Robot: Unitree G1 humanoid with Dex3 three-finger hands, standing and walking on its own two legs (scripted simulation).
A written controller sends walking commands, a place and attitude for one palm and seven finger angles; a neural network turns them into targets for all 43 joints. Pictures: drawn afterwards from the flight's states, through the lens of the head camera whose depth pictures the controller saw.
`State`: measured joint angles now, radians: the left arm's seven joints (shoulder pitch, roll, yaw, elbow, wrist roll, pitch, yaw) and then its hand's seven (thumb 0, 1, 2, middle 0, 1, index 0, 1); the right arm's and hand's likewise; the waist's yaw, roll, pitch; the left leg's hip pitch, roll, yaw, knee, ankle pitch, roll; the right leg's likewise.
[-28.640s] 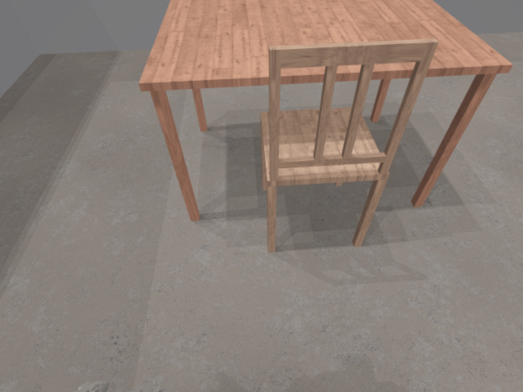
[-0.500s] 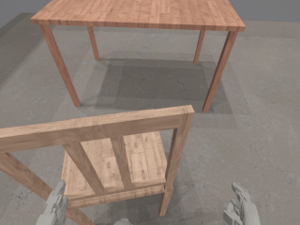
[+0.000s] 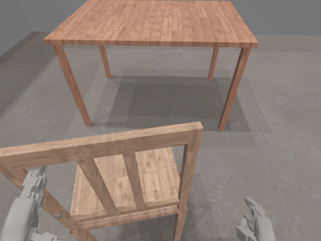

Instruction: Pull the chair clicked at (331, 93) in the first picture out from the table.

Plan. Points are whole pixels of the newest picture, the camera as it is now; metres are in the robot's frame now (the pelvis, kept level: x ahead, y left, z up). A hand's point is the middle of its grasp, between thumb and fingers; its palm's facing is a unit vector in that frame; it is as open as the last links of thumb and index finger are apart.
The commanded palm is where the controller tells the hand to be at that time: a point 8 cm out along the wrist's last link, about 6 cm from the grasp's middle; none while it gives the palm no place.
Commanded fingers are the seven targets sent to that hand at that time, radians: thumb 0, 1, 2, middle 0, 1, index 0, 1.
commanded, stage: draw the hand back to the body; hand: left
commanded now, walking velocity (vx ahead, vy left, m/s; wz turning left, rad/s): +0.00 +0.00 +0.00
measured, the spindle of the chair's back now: (100, 189) +0.26 +0.19 -0.02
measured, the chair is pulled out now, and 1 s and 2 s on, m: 0.65 0.65 0.67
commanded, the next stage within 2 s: step back with the hand held close in 0.96 s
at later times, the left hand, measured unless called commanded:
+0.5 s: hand (45, 196) +0.18 +0.25 +0.10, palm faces +0.33 -0.83 -0.44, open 10.1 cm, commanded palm +0.17 +0.30 +0.21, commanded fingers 0.00 0.79 0.85 -0.19 -0.28 -0.19 -0.28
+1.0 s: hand (48, 202) +0.17 +0.24 +0.10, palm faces +0.34 -0.81 -0.48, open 7.0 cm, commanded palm +0.16 +0.28 +0.22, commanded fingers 0.00 0.90 0.90 -0.20 -0.30 -0.20 -0.30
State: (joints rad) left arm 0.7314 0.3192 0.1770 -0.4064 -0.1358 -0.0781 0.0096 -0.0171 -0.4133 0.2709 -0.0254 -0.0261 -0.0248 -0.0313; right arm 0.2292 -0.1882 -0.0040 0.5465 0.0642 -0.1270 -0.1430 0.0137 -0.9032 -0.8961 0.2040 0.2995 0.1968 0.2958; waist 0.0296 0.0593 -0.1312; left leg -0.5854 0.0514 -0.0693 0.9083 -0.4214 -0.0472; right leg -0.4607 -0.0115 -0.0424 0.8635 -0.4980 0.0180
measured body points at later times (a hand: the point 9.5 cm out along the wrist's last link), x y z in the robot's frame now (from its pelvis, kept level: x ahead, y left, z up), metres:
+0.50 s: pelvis +0.04 +0.00 +0.04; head +0.03 -0.02 +0.49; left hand +0.16 +0.29 +0.13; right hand +0.25 -0.21 -0.04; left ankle +0.03 +0.14 -0.69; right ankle -0.03 -0.13 -0.69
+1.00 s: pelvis +0.03 -0.02 +0.03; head +0.03 -0.05 +0.48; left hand +0.15 +0.28 +0.13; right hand +0.23 -0.23 -0.05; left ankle +0.03 +0.14 -0.69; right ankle -0.03 -0.13 -0.69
